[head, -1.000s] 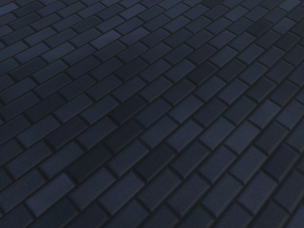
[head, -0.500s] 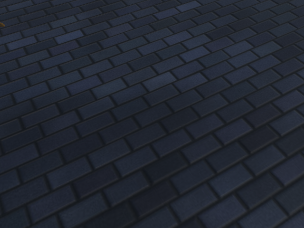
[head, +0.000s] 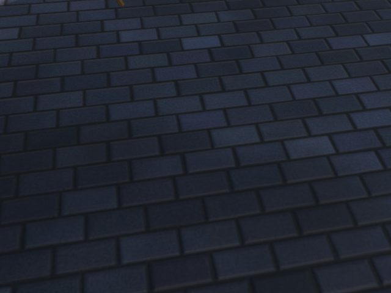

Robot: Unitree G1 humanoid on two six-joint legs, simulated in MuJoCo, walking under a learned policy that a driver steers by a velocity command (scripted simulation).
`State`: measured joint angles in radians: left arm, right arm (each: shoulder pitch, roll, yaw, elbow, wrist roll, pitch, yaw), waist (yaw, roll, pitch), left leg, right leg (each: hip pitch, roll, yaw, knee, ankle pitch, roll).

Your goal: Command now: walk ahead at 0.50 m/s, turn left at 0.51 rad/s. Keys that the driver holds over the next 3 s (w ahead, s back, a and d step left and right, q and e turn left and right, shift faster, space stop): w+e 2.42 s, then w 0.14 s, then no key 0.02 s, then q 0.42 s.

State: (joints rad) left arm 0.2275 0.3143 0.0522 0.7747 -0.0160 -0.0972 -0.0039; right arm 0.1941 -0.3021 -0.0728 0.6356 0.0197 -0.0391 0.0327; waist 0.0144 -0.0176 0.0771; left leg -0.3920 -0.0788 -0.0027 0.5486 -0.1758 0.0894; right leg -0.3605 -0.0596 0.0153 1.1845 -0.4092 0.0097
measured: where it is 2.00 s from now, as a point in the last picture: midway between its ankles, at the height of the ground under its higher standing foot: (298, 147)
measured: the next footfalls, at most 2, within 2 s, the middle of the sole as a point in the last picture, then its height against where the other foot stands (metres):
right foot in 0.42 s outside the picture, level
left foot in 0.88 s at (203, 208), level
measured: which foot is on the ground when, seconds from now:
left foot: down 0.00-0.44, up 0.46-0.86, down 0.88-1.00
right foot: up 0.00-0.40, down 0.42-0.90, up 0.92-1.00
